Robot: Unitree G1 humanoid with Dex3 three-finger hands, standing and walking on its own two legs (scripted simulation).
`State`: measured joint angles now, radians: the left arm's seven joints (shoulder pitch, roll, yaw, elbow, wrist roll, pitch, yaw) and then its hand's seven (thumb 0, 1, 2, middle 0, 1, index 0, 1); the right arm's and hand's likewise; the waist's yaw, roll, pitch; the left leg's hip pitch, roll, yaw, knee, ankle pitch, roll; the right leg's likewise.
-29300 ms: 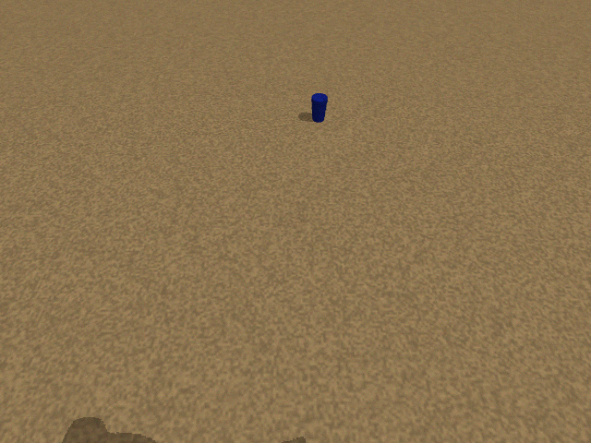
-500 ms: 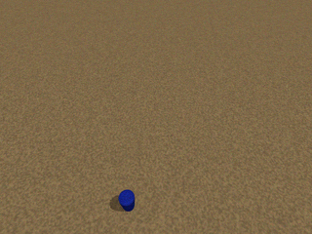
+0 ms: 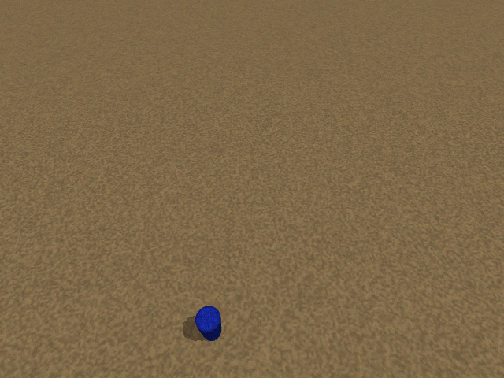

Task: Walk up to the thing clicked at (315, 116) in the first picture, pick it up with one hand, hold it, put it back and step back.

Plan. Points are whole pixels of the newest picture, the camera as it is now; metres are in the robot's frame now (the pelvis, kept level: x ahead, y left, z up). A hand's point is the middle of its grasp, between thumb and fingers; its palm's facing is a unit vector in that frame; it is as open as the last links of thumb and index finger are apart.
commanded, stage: stand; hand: left
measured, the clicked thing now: (210, 325) +0.43 +0.18 -0.71
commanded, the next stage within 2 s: step back in 1.10 s
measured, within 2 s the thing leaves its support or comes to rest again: neither
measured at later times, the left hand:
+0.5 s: hand out of the picture +0.09 +0.24 -0.15, palm faces -0.03 -0.94 -0.35, open 7.3 cm
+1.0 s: hand out of the picture +0.10 +0.23 -0.15, palm faces -0.04 -0.94 -0.34, open 7.3 cm
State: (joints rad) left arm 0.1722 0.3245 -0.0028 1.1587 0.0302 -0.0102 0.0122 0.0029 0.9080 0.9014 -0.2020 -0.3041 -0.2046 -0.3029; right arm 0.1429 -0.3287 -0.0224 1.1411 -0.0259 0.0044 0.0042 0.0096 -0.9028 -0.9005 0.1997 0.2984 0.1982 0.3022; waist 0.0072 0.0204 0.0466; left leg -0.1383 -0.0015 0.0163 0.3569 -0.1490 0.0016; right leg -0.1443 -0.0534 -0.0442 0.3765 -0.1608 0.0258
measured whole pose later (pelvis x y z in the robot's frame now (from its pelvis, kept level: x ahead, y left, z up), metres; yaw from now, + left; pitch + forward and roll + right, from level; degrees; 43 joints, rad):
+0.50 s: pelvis +0.02 -0.01 +0.00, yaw -1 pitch -3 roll +0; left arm 0.11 0.32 0.00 1.15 0.02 -0.01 0.00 0.00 0.91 0.90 -0.20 -0.30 -0.20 -0.30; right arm 0.13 -0.33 -0.01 1.16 -0.02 -0.01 0.00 0.01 -0.90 -0.90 0.20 0.30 0.20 0.30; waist 0.00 0.02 0.05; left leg -0.10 0.02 0.02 0.32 -0.16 -0.02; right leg -0.12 -0.03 -0.04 0.34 -0.17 0.01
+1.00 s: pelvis +0.03 -0.01 +0.00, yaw -1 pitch -3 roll +0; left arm 0.11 0.33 0.01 1.16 0.02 -0.01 0.00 0.00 0.91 0.90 -0.20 -0.30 -0.20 -0.30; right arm 0.11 -0.33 -0.01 1.16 -0.02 0.00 0.00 0.01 -0.90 -0.90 0.20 0.30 0.20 0.30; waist 0.00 0.01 0.05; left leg -0.09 0.03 0.03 0.30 -0.17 -0.02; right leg -0.10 -0.02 -0.03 0.32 -0.17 0.01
